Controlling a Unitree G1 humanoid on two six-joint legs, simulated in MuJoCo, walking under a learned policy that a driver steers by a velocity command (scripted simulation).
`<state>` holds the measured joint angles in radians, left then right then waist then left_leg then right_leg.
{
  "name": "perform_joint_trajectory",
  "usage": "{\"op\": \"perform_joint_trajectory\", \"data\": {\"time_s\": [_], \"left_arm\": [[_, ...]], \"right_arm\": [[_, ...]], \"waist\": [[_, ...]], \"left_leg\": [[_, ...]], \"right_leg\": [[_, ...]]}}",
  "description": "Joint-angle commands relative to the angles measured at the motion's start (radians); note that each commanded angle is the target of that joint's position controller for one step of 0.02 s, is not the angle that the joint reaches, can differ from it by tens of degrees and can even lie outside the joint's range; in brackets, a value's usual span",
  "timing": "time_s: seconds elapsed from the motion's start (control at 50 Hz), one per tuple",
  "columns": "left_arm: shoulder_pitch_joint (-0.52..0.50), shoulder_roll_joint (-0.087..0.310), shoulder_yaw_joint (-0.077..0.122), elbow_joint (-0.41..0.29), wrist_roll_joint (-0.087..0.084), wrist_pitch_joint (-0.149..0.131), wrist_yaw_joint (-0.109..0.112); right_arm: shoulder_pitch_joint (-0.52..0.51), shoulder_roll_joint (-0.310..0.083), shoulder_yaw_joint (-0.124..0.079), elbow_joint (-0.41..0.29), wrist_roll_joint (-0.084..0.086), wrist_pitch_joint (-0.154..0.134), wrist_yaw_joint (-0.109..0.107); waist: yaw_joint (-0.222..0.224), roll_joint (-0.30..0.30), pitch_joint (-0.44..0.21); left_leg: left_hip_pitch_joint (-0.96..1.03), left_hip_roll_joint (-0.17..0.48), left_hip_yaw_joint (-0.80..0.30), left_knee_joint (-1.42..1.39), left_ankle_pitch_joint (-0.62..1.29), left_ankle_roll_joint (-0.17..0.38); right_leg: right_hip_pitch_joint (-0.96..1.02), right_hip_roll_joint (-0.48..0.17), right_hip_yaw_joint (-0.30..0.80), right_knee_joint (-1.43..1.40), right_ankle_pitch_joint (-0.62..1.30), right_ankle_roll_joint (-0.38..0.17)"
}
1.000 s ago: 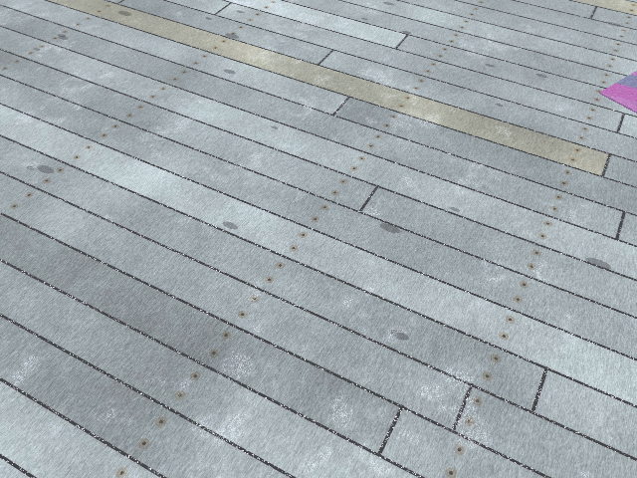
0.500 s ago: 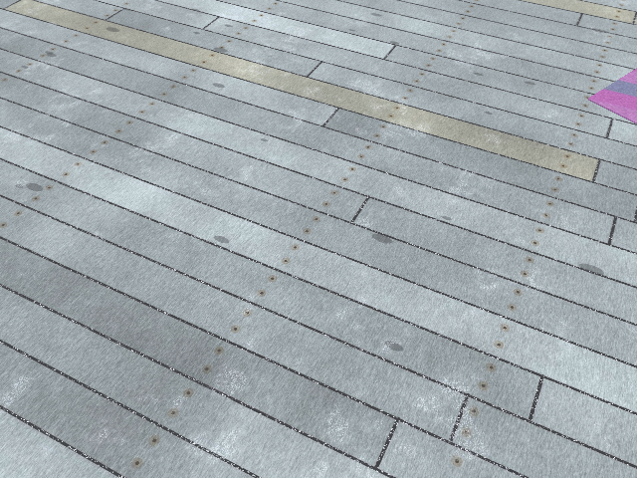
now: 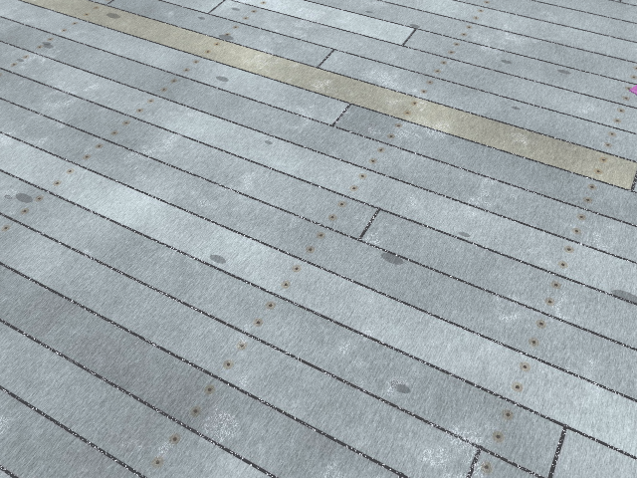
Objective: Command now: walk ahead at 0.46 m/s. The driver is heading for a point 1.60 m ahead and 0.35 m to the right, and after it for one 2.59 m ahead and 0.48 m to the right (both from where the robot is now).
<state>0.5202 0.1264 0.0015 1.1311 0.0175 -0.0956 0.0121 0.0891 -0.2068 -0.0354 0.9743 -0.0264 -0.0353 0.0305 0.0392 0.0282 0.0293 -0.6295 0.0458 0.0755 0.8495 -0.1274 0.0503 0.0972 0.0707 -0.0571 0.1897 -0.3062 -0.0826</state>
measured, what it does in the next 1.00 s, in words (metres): walks ahead, turning right: left foot, then right foot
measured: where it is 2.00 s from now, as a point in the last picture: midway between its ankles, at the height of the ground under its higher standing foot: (456, 261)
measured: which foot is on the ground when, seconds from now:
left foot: up 0.00-0.14, down 0.16-0.70, up 0.72-1.00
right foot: down 0.00-0.16, up 0.18-0.68, down 0.70-1.00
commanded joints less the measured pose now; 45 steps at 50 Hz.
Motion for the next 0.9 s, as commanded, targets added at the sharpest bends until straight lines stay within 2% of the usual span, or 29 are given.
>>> {"op": "perform_joint_trajectory", "data": {"time_s": [0.02,0.04,0.08,0.12,0.14,0.16,0.18,0.2,0.22,0.24,0.26,0.28,0.3,0.32,0.38,0.48,0.56,0.62,0.66,0.68,0.7,0.72,0.74,0.76,0.78,0.8,0.82,0.84,0.9], "left_arm": [[0.071,0.130,0.014,-0.010,0.000,-0.011,0.010],[0.071,0.139,0.015,-0.007,0.001,-0.013,0.012],[0.044,0.160,0.020,-0.008,0.002,-0.017,0.016],[0.007,0.185,0.029,-0.016,0.004,-0.013,0.019],[-0.017,0.192,0.032,-0.023,-0.003,-0.009,0.016],[0.000,0.145,0.021,-0.049,-0.006,-0.007,0.008],[0.118,0.059,0.017,-0.052,-0.036,-0.003,-0.006],[0.019,0.155,0.038,-0.071,-0.011,0.003,-0.004],[-0.095,0.162,0.044,-0.110,-0.002,-0.001,-0.008],[-0.124,0.140,0.044,-0.115,-0.003,-0.002,-0.010],[-0.128,0.124,0.047,-0.115,0.008,0.010,-0.012],[-0.086,0.089,0.042,-0.102,0.017,0.027,-0.018],[-0.077,0.074,0.042,-0.101,0.019,0.039,-0.021],[-0.084,0.067,0.042,-0.109,0.020,0.051,-0.025],[-0.215,0.096,0.050,-0.164,0.015,0.070,-0.037],[-0.424,0.078,0.036,-0.242,0.000,0.060,-0.050],[-0.535,0.077,0.029,-0.291,0.004,0.057,-0.052],[-0.471,0.105,0.044,-0.283,0.011,0.056,-0.045],[-0.314,0.144,0.066,-0.238,0.014,0.053,-0.040],[-0.195,0.174,0.084,-0.201,0.021,0.048,-0.037],[-0.078,0.249,0.113,-0.180,0.035,0.047,-0.027],[-0.113,0.352,0.139,-0.205,0.033,0.057,-0.022],[-0.100,0.322,0.133,-0.197,0.004,0.069,-0.022],[-0.169,0.287,0.122,-0.202,-0.002,0.068,-0.016],[-0.214,0.232,0.109,-0.206,-0.001,0.064,-0.016],[-0.254,0.205,0.100,-0.216,-0.006,0.058,-0.013],[-0.263,0.200,0.094,-0.220,-0.010,0.047,-0.009],[-0.249,0.198,0.091,-0.216,-0.015,0.035,-0.009],[-0.196,0.246,0.098,-0.209,-0.018,0.018,-0.007]], "right_arm": [[-0.156,-0.007,0.012,-0.097,0.011,-0.009,0.000],[-0.159,-0.016,0.011,-0.104,0.011,-0.009,-0.003],[-0.092,-0.048,0.000,-0.095,0.012,-0.013,-0.015],[0.138,-0.094,-0.026,-0.026,0.013,-0.026,-0.029],[0.285,-0.116,-0.041,0.020,0.005,-0.033,-0.038],[0.427,-0.200,-0.066,0.044,-0.021,-0.036,-0.046],[0.405,-0.236,-0.076,0.030,-0.017,-0.025,-0.037],[0.292,-0.202,-0.073,0.019,0.016,-0.020,-0.027],[0.197,-0.132,-0.053,0.002,0.022,-0.027,-0.025],[0.164,-0.072,-0.038,0.006,0.014,-0.040,-0.023],[0.171,-0.036,-0.024,0.020,0.007,-0.055,-0.028],[0.185,-0.020,-0.017,0.033,0.007,-0.064,-0.033],[0.218,-0.020,-0.014,0.047,0.007,-0.076,-0.035],[0.238,-0.041,-0.016,0.055,0.008,-0.084,-0.037],[0.285,-0.069,-0.018,0.061,0.007,-0.092,-0.039],[0.352,-0.059,-0.006,0.064,0.013,-0.092,-0.047],[0.433,-0.079,-0.006,0.087,0.010,-0.083,-0.065],[0.423,-0.111,-0.013,0.086,0.008,-0.072,-0.083],[0.392,-0.142,-0.024,0.071,0.002,-0.057,-0.088],[0.370,-0.152,-0.028,0.057,0.003,-0.052,-0.081],[0.337,-0.143,-0.028,0.021,0.009,-0.054,-0.070],[0.370,-0.046,-0.015,-0.061,0.029,-0.062,-0.045],[0.247,-0.116,-0.027,-0.086,0.014,-0.074,-0.040],[0.187,-0.112,-0.024,-0.121,0.022,-0.091,-0.033],[0.194,-0.117,-0.027,-0.114,0.022,-0.097,-0.035],[0.195,-0.108,-0.029,-0.111,0.007,-0.083,-0.037],[0.229,-0.091,-0.025,-0.113,-0.011,-0.062,-0.035],[0.229,-0.086,-0.025,-0.119,-0.020,-0.043,-0.033],[0.149,-0.078,-0.023,-0.162,-0.025,-0.014,-0.022]], "waist": [[0.006,-0.127,0.132],[0.001,-0.132,0.126],[-0.045,-0.140,0.077],[-0.144,-0.144,-0.047],[-0.214,-0.128,-0.113],[-0.239,-0.018,-0.221],[-0.148,0.189,-0.321],[-0.133,0.031,-0.211],[-0.109,-0.002,-0.067],[-0.072,-0.064,0.019],[-0.041,-0.068,0.038],[-0.012,-0.055,0.040],[-0.004,-0.042,0.046],[0.005,-0.017,0.043],[-0.006,0.004,0.076],[-0.053,0.022,0.091],[-0.089,0.033,0.088],[-0.042,0.067,0.032],[0.031,0.095,-0.051],[0.090,0.087,-0.106],[0.155,0.006,-0.178],[0.065,-0.269,-0.243],[0.092,-0.072,-0.229],[0.057,-0.052,-0.107],[0.008,0.035,-0.035],[-0.031,0.072,-0.004],[-0.060,0.027,-0.009],[-0.071,0.020,-0.010],[-0.065,-0.017,0.005]], "left_leg": [[0.029,-0.056,0.078,-0.181,0.054,0.012],[0.067,-0.066,0.085,-0.216,0.054,0.028],[0.180,-0.103,0.086,-0.251,0.028,0.070],[0.394,-0.137,0.063,-0.293,-0.004,0.112],[0.586,-0.099,0.026,-0.366,0.021,0.136],[0.799,0.131,-0.236,-0.383,-0.152,0.184],[0.984,0.387,-0.790,-0.537,-0.216,0.356],[0.866,0.340,-0.757,-0.613,-0.365,0.344],[0.716,0.309,-0.604,-0.644,-0.358,0.306],[0.571,0.272,-0.486,-0.683,-0.226,0.261],[0.486,0.231,-0.391,-0.691,-0.115,0.220],[0.426,0.204,-0.310,-0.706,-0.056,0.193],[0.409,0.191,-0.259,-0.704,0.044,0.179],[0.407,0.188,-0.223,-0.713,0.062,0.176],[0.440,0.157,-0.108,-0.744,0.129,0.134],[0.514,0.113,0.039,-0.723,0.355,0.063],[0.673,0.154,0.087,-0.670,0.533,0.055],[0.770,0.185,0.131,-0.505,0.922,0.043],[0.769,0.204,0.145,-0.265,1.022,0.047],[0.698,0.199,0.154,-0.068,0.895,0.046],[0.490,0.165,0.164,0.239,0.565,0.029],[0.018,-0.086,0.111,0.637,-0.398,-0.028],[-0.119,-0.057,-0.113,0.675,-0.351,-0.010],[-0.160,0.000,-0.131,0.596,-0.248,-0.002],[-0.106,0.032,-0.120,0.496,-0.192,-0.005],[-0.042,0.051,-0.118,0.434,-0.173,-0.015],[0.026,0.058,-0.118,0.389,-0.178,-0.036],[0.049,0.062,-0.117,0.354,-0.191,-0.053],[0.024,0.062,-0.078,0.220,-0.126,-0.091]], "right_leg": [[-0.106,-0.230,0.086,-0.040,0.716,-0.063],[-0.089,-0.242,0.083,-0.028,0.783,-0.063],[-0.043,-0.260,0.065,0.072,1.030,-0.052],[-0.014,-0.263,0.055,0.332,1.147,-0.044],[-0.103,-0.241,0.037,0.531,1.005,-0.039],[-0.290,-0.179,0.004,0.841,0.596,-0.036],[-0.625,0.026,0.027,1.238,-0.209,-0.001],[-0.734,-0.041,0.115,1.270,-0.129,-0.024],[-0.764,-0.090,0.115,1.220,-0.040,-0.030],[-0.714,-0.124,0.116,1.147,0.003,-0.031],[-0.649,-0.146,0.126,1.089,0.018,-0.026],[-0.588,-0.152,0.124,1.055,0.023,-0.016],[-0.570,-0.152,0.122,1.030,0.025,-0.010],[-0.586,-0.152,0.111,1.009,0.035,-0.004],[-0.706,-0.169,0.089,0.919,0.155,0.007],[-0.726,-0.140,-0.001,0.623,0.334,0.016],[-0.717,-0.101,-0.081,0.461,0.318,-0.011],[-0.614,-0.026,-0.127,0.433,0.182,-0.065],[-0.455,0.024,-0.127,0.403,0.092,-0.116],[-0.298,0.034,-0.098,0.315,0.108,-0.149],[-0.082,-0.110,0.103,0.258,0.033,-0.212],[0.205,-0.425,0.699,0.184,0.132,-0.410],[0.197,-0.406,0.745,0.104,0.086,-0.400],[0.082,-0.390,0.617,0.072,0.100,-0.350],[-0.044,-0.350,0.529,0.045,0.210,-0.296],[-0.137,-0.289,0.437,0.032,0.301,-0.248],[-0.207,-0.271,0.397,0.030,0.407,-0.252],[-0.230,-0.248,0.368,0.032,0.476,-0.248],[-0.269,-0.187,0.305,0.022,0.542,-0.219]]}}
